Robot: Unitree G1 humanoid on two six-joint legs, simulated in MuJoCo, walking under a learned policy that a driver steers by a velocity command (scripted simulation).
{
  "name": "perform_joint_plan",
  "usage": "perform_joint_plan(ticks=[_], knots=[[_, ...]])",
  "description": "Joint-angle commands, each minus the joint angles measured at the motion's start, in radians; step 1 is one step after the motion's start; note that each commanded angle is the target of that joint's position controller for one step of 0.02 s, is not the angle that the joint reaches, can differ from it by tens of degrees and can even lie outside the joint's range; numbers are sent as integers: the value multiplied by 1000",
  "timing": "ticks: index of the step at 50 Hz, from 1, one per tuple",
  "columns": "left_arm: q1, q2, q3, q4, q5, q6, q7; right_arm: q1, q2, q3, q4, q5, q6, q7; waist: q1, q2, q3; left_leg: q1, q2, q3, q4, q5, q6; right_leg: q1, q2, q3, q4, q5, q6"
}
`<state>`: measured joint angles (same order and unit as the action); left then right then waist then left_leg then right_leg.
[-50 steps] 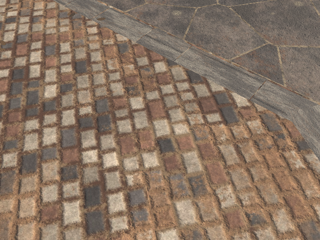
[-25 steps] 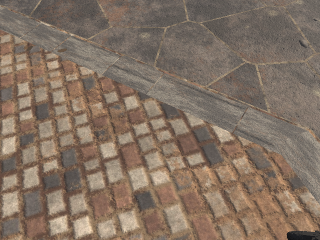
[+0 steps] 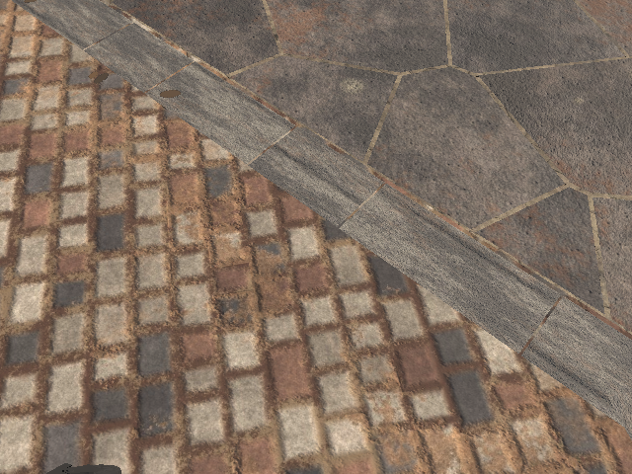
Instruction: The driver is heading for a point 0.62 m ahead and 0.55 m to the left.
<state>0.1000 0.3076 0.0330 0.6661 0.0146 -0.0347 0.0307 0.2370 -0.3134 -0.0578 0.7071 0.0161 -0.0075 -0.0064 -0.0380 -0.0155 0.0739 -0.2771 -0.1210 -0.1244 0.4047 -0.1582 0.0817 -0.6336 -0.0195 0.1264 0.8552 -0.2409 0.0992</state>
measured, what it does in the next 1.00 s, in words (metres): steps on the spot, turning left: right foot, then left foot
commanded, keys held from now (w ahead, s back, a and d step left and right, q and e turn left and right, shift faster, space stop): q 1.00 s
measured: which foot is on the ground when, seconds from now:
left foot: down 0.00-0.18, up 0.20-0.58, down 0.60-1.00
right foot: up 0.00-0.16, down 0.18-0.60, up 0.62-1.00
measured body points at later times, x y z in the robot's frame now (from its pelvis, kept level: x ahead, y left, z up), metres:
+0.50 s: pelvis +0.08 -0.04 +0.00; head +0.12 -0.03 +0.45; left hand +0.14 +0.27 -0.10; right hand +0.30 -0.26 -0.11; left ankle +0.04 +0.10 -0.70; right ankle +0.15 -0.14 -0.74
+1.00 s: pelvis +0.07 +0.00 +0.00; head +0.10 +0.03 +0.45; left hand +0.06 +0.33 -0.10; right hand +0.37 -0.15 -0.08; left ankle +0.03 +0.09 -0.74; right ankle +0.17 -0.12 -0.71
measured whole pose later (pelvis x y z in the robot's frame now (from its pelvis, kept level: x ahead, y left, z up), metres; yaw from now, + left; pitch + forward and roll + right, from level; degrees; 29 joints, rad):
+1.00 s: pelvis +0.07 +0.00 +0.00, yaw +36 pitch +2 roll -2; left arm 0.09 0.30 0.08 0.72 -0.01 0.00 0.01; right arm 0.19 -0.32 -0.07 0.61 0.01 0.05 -0.02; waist -0.02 0.00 0.05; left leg -0.29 -0.09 -0.19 0.50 -0.22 0.04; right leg -0.38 0.04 0.09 0.72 -0.37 0.08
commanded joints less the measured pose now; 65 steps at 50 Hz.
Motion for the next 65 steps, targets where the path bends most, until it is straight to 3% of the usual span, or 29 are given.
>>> perform_joint_plan(ticks=[1, 6, 8, 9, 10, 11, 12, 13, 17, 25, 29, 30, 31, 32, 33, 34, 36, 37, 43, 49, 51, 53, 54, 55, 56, 57, 59, 62, 65], knots=[[25, 76, 25, -47, -6, 0, -2, -17, -168, -49, -69, 7, 14, -25, 25, 114, -202, 64, 222, -190, -16, 491, 113, 139, 50, -31, -90, 92, 8], [-19, 102, 40, -60, -12, -22, -17, -25, -159, -49, -84, 4, 36, -33, 23, 163, -169, 135, 229, -338, 53, 343, 93, 189, 72, 6, -294, 36, -25], [39, 116, 51, -43, -11, -37, -17, -63, -139, -41, -102, 7, 37, -34, 67, 165, -163, 98, 176, -343, 120, 254, 44, 350, 35, -1, -493, 228, -68], [64, 173, 64, -48, 4, -37, -9, -22, -91, -27, -112, -8, 34, -30, 45, 52, -226, 6, 119, -276, 257, 18, -3, 523, -143, 127, -481, 433, -139], [42, 218, 71, -55, 26, -19, -2, 99, -55, -19, -106, -11, 28, -27, -26, -194, -232, -204, -38, -115, 454, -509, -70, 664, -345, 355, -453, 770, -311], [106, 175, 69, -35, 17, -8, -5, 114, -140, -36, -102, -14, 24, -24, 10, -229, -264, -287, 4, -48, 667, -576, -121, 661, -438, 484, -472, 740, -406], [84, 125, 56, -47, 7, -6, -4, 88, -194, -57, -85, -3, 32, -24, 22, -134, -226, -305, 45, -51, 771, -496, -146, 624, -379, 378, -463, 649, -383], [46, 98, 49, -52, 4, 0, -4, 64, -196, -65, -72, 5, 48, -29, 20, -83, -188, -314, 66, -33, 811, -424, -165, 579, -304, 257, -461, 561, -334], [0, 101, 47, -46, 7, 23, 7, 20, -108, -46, -99, 11, 74, -28, 24, -137, -128, -276, 94, 60, 754, -282, -194, 473, -195, 49, -527, 428, -307], [3, 163, 77, -19, -8, 40, -1, -45, -93, -35, -150, 1, 70, 1, 62, -165, -172, -114, 157, 137, 411, -227, -159, 502, -270, -41, -535, 377, -335], [-11, 172, 82, -1, -38, 42, -6, 21, -96, -47, -134, 0, 73, 19, 13, -142, -163, 36, 126, 188, 123, -77, -82, 466, -268, -91, -440, 286, -263], [33, 144, 77, 22, -40, 41, -7, 53, -117, -57, -123, -4, 72, 14, 8, -92, -157, 129, 116, 158, 32, 7, -47, 397, -231, -137, -360, 189, -199], [69, 88, 63, 23, -11, 41, -13, 73, -205, -81, -132, -4, 69, 0, 31, 145, -141, 251, 291, -103, -56, 251, 27, 205, -131, -251, -120, -63, -92], [-19, 73, 54, -49, 15, 39, -4, 58, -299, -95, -162, -27, 56, -2, 8, 344, -113, 234, 508, -417, -83, 392, 231, -37, 22, -218, 90, -407, -28], [-77, 114, 69, -55, 5, 37, 4, 64, -244, -82, -162, -51, 33, 4, -38, 234, -148, 194, 493, -399, -102, 325, 274, -36, 9, -87, 248, -421, -34], [-59, 126, 76, -45, -12, 40, 5, 22, -212, -69, -154, -47, 17, 3, -1, 202, -127, 166, 435, -307, -98, 269, 220, -30, -7, -59, 286, -335, -49], [-10, 133, 86, -8, -5, 46, 15, -69, -163, -56, -163, -9, 15, -9, 37, 158, -115, 160, 353, -220, -77, 231, 136, -25, -17, -50, 261, -203, -39], [-3, 127, 87, -4, -2, 44, 13, -75, -153, -48, -166, -8, 18, -15, 44, 164, -127, 138, 331, -199, -69, 291, 133, 14, -3, -58, 283, -165, -28], [-40, 80, 68, -17, -15, 32, -2, -37, -171, -56, -158, -8, 32, -32, 18, 159, -153, 194, 302, -236, -37, 266, 140, 68, 33, -49, 38, -101, -4], [-34, 93, 70, -22, -26, 16, -23, -66, -188, -65, -167, -5, 45, -19, 12, 184, -146, 131, 290, -366, -13, 242, 146, 218, 68, -35, -168, -142, -23], [-9, 95, 73, -20, -29, 8, -31, -85, -185, -65, -169, 3, 50, -17, 24, 187, -156, 139, 276, -406, 11, 275, 132, 270, 73, -33, -267, -118, -37], [65, 94, 79, 3, -28, 0, -35, -118, -165, -58, -175, 19, 54, -22, 74, 159, -180, 54, 213, -391, 35, 17, 80, 446, 60, -60, -487, 51, -69], [105, 134, 89, 7, -19, 2, -28, -85, -117, -43, -172, 12, 52, -23, 73, 62, -205, -82, 150, -323, 136, -253, 27, 600, -73, 49, -528, 26, -122], [129, 211, 101, 7, -3, 8, -23, -40, -71, -31, -181, 8, 47, -22, 45, -175, -173, -317, -14, -106, 360, -474, -33, 682, -262, 311, -594, -178, -244], [135, 213, 103, 7, 19, -5, -30, -71, -142, -51, -198, 1, 30, -24, 66, -214, -90, -428, 37, -77, 540, -439, -58, 577, -376, 489, -667, -335, -346], [83, 166, 89, -9, 10, -15, -25, -77, -189, -66, -188, -2, 23, -21, 47, -165, -41, -449, 93, -63, 625, -352, -71, 540, -349, 426, -678, -395, -336], [44, 120, 74, -17, -19, -20, -5, -45, -175, -71, -153, -10, 24, -17, 38, -145, -29, -485, 116, -27, 695, -237, -108, 575, -258, 276, -675, -347, -264], [119, 114, 66, -2, -12, -29, 6, -87, -109, -51, -167, 3, 9, 2, 85, -113, -20, -520, 147, 29, 736, -119, -134, 589, -228, 129, -702, -215, -255], [178, 126, 69, 12, -7, -36, 0, -131, -81, -39, -190, 7, -3, 11, 117, -109, -13, -547, 172, 47, 651, -61, -150, 627, -238, 56, -720, -133, -272]])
